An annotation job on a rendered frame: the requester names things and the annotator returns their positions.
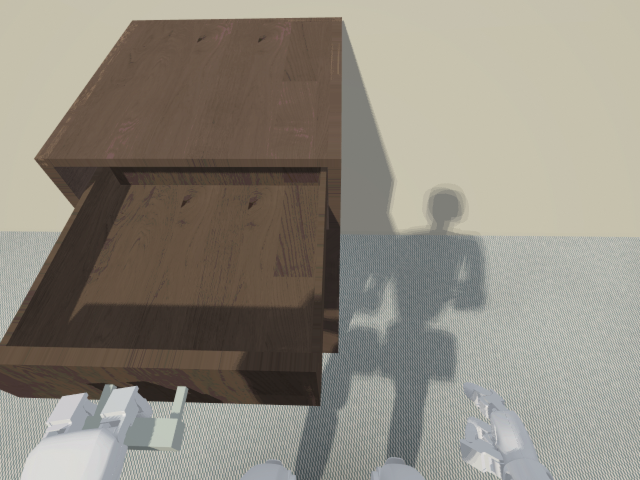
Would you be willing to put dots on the right robot forearm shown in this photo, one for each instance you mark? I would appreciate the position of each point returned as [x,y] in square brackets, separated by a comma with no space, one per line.
[526,469]

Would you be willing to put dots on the robot right shin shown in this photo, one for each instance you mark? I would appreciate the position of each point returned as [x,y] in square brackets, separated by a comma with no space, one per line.
[394,460]

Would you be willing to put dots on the cabinet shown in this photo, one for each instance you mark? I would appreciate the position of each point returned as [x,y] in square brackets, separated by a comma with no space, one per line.
[263,92]

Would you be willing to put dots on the drawer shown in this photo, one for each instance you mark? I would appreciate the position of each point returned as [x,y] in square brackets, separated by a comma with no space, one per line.
[211,278]

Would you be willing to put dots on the robot left hand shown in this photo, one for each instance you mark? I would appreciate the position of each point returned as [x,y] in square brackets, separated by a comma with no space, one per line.
[66,452]

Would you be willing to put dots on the robot right hand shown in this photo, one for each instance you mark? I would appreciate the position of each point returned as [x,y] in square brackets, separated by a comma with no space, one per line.
[490,448]

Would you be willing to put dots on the handle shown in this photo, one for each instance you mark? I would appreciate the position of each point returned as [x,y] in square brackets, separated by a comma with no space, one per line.
[158,434]

